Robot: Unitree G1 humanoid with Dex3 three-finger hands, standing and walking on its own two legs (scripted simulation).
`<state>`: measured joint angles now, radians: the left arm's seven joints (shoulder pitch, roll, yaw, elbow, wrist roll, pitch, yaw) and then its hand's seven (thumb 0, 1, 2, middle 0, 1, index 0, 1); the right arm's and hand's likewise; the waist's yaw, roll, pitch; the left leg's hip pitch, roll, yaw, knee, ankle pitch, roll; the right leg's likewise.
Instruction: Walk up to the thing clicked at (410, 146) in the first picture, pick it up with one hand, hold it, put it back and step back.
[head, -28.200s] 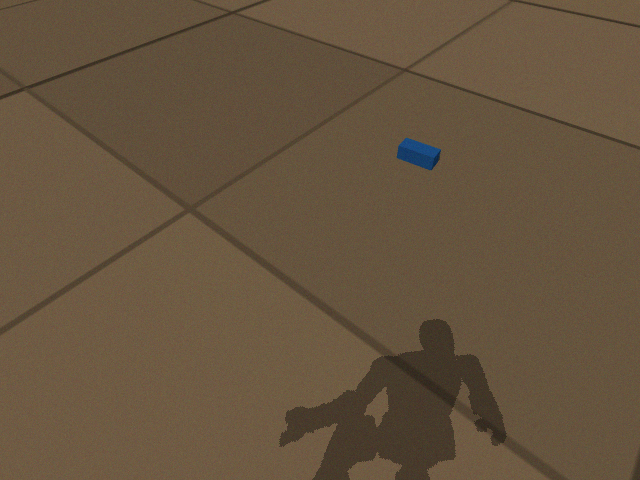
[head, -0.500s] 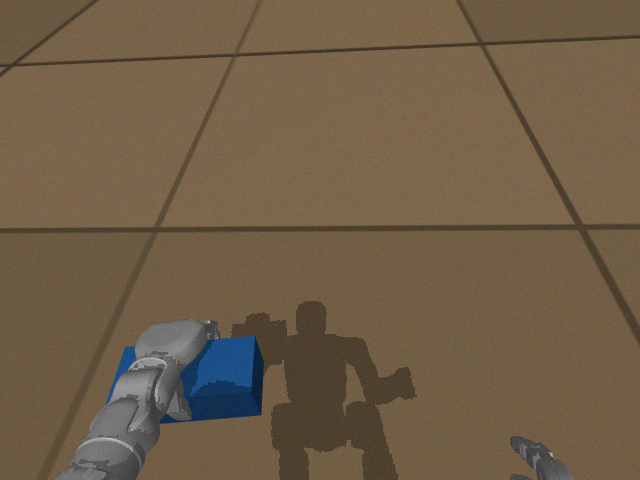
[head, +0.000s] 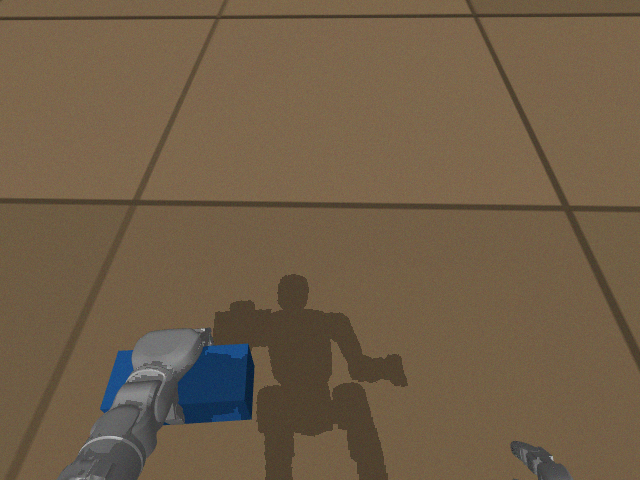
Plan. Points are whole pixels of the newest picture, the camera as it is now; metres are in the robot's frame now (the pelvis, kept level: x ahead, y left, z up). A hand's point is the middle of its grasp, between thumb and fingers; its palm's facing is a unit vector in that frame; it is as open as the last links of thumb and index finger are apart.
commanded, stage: crouch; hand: left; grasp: from above
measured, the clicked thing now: (185, 385) +0.29 +0.23 -0.13
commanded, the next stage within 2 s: lower in 1.58 s
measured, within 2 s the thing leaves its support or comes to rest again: neither
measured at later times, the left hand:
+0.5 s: hand (209, 389) +0.34 +0.25 -0.33, palm faces -0.44 +0.02 -0.90, open 11.5 cm
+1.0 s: hand (222, 402) +0.37 +0.26 -0.50, palm faces -0.45 -0.01 -0.89, open 11.5 cm
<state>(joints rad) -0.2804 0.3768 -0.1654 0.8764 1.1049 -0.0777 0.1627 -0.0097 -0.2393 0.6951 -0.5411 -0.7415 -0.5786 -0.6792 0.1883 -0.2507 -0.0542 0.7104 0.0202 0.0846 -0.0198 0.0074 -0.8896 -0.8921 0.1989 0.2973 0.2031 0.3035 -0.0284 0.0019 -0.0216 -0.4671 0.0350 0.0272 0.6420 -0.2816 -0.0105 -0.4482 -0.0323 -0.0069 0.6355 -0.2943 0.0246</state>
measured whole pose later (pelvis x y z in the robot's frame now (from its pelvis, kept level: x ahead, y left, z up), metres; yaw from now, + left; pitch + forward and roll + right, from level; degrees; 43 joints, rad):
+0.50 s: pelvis -0.05 +0.01 -0.19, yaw -2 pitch +32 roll -3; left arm -0.61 0.46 0.00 1.19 1.21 -0.10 0.40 -0.01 -0.23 0.68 -0.53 -0.75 -0.57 -0.68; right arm 0.23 -0.25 -0.08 0.77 -0.07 -0.02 0.00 0.01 -0.89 -0.89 0.20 0.30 0.20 0.30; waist -0.14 0.03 -0.20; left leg -1.58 0.05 -0.02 1.62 -0.59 0.01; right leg -1.54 -0.02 0.00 1.58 -0.59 0.04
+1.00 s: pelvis -0.06 +0.01 -0.33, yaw -4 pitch +38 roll -6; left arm -0.76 0.59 0.09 1.26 1.27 -0.17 0.42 -0.01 -0.26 0.70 -0.57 -0.73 -0.60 -0.66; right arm 0.14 -0.26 -0.04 0.75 -0.13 -0.08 0.09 0.00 -0.91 -0.90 0.20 0.30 0.20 0.30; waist -0.17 0.01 -0.15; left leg -2.07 0.04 -0.09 2.09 -0.67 0.00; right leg -2.00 -0.02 -0.04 2.03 -0.69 0.04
